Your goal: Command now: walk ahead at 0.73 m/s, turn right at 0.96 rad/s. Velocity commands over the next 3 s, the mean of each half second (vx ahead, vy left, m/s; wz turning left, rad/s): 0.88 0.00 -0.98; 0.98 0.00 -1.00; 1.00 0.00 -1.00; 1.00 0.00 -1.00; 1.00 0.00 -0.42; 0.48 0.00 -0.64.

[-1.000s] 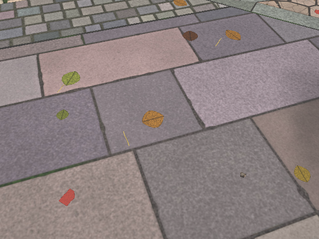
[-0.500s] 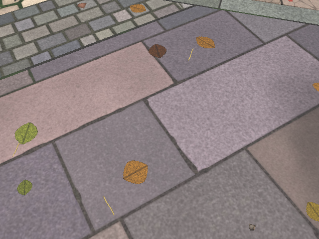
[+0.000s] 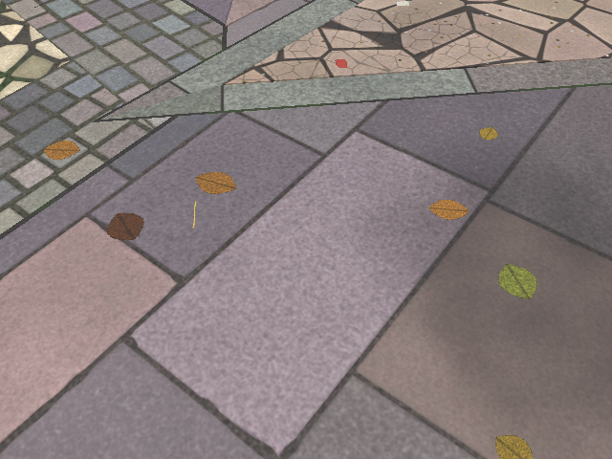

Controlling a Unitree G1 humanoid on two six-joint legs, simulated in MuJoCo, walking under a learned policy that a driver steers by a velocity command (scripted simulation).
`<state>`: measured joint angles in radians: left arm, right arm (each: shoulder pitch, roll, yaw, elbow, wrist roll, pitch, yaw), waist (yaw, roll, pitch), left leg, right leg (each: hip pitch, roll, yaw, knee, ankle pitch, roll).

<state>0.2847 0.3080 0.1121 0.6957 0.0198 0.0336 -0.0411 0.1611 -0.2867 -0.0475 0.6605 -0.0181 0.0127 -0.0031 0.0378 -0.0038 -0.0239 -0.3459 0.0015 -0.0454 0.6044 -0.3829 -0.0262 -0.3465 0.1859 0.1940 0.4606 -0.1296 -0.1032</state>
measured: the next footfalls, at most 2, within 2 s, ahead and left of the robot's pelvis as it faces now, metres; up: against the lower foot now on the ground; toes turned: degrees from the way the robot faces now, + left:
left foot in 0.02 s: +0.06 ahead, +0.14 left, +0.00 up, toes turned -3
right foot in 0.44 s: +0.35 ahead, -0.25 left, +0.00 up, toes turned -30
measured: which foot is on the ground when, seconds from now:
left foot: up 0.00-0.00, down 0.02-0.44, up 0.46-0.84, down 0.86-1.00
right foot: down 0.00-0.00, up 0.02-0.42, down 0.44-0.86, up 0.88-1.00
